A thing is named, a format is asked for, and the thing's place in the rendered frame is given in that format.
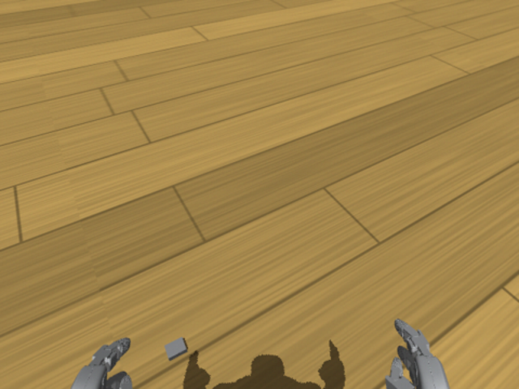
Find small box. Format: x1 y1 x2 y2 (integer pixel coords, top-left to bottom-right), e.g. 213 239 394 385
165 337 187 361

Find left robot hand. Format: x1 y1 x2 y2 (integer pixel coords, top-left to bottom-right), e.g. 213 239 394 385
71 338 132 389

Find right robot hand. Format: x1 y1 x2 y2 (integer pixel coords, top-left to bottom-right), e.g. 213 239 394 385
385 318 450 389

